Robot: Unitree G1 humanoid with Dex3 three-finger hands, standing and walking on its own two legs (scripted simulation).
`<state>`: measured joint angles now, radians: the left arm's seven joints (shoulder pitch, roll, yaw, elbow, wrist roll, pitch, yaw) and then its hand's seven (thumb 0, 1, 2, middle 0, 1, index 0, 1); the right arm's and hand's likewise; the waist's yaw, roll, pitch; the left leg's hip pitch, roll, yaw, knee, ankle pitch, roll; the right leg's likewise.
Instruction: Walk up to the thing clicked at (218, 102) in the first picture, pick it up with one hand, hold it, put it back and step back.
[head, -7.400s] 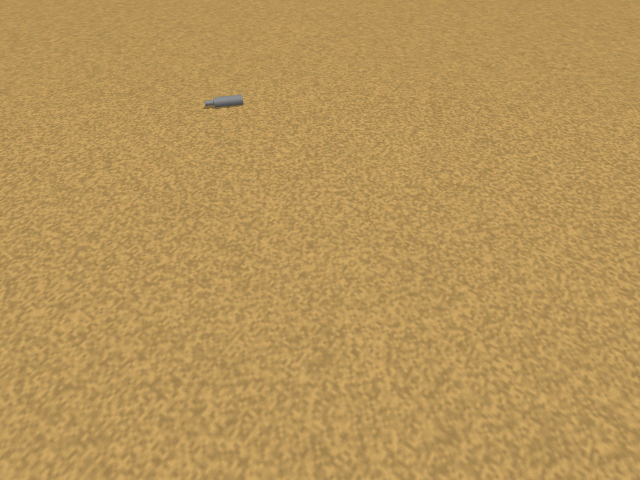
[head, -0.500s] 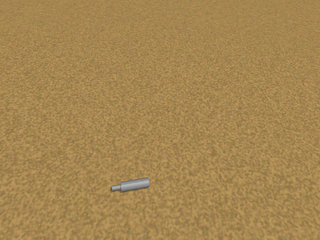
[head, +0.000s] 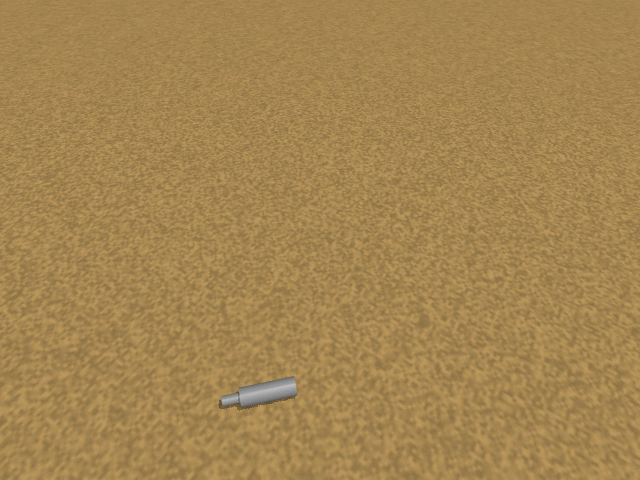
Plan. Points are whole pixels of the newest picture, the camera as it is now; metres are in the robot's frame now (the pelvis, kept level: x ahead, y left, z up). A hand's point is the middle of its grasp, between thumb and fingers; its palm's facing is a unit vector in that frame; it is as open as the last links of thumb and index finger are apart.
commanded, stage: walk up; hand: left
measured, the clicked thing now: (259, 393) +0.52 +0.19 -0.74
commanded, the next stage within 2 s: none
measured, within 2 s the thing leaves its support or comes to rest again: neither
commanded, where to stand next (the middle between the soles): +0.10 -0.03 m, yaw +0 degrees
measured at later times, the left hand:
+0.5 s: hand out of the picture +0.10 +0.26 -0.15, palm faces -0.06 -0.94 -0.33, open 7.4 cm
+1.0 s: hand out of the picture +0.12 +0.21 -0.14, palm faces +0.03 -0.88 -0.47, open 7.4 cm
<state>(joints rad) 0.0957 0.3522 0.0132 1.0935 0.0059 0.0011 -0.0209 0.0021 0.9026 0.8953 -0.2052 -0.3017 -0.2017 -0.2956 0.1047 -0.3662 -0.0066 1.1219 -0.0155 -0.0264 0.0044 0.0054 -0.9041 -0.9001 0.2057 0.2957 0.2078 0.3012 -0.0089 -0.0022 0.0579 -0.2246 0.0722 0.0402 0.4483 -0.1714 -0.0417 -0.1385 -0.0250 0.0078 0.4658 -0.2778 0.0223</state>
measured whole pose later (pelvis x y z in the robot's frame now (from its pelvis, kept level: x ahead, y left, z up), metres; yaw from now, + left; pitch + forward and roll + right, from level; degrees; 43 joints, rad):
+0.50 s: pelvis +0.01 +0.01 +0.00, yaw -2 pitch -2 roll +1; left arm 0.11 0.37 0.03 1.10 0.03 0.02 -0.04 0.00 0.90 0.90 -0.21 -0.30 -0.20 -0.30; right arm 0.11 -0.34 -0.03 1.10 -0.02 -0.04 0.01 0.00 -0.90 -0.90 0.21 0.30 0.21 0.30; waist 0.00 -0.03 0.05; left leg -0.18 0.06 0.09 0.41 -0.19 -0.01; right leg -0.15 -0.04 0.03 0.53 -0.38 0.00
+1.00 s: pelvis +0.03 -0.06 -0.01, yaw +2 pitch -1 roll +0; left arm 0.15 0.32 0.06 0.92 0.02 -0.04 0.05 0.00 0.90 0.89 -0.21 -0.30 -0.21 -0.30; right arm 0.21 -0.44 -0.09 0.93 -0.06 0.11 0.03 0.00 -0.91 -0.90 0.20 0.30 0.21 0.30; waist -0.01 0.11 0.16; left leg -0.45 -0.04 -0.15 1.19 -0.46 -0.01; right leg -0.36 -0.06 -0.11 0.60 -0.22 -0.02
